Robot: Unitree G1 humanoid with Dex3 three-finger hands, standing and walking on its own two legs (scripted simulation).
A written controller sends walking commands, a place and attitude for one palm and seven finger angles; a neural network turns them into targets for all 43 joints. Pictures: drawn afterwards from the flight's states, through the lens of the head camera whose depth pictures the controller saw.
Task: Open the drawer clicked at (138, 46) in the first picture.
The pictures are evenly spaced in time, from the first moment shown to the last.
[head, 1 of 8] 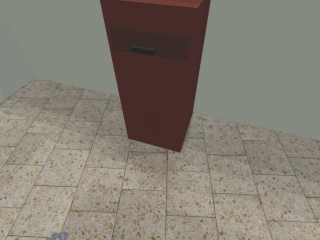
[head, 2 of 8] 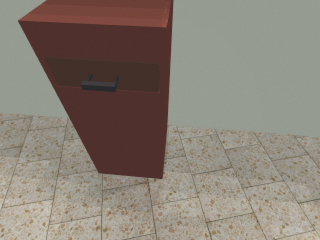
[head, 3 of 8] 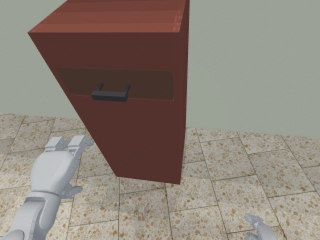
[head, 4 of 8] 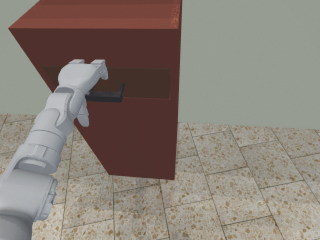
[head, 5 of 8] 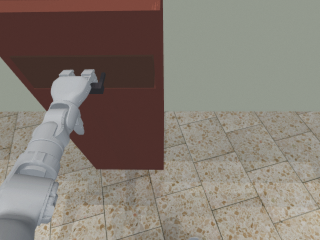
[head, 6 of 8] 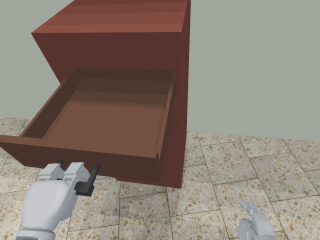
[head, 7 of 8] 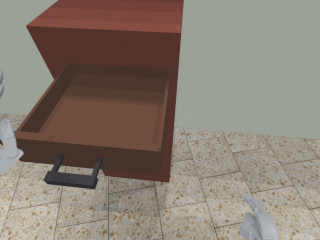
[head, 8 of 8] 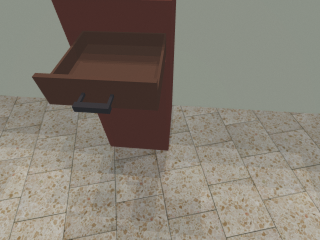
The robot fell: no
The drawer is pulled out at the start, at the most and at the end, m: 0.00 0.30 0.30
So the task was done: yes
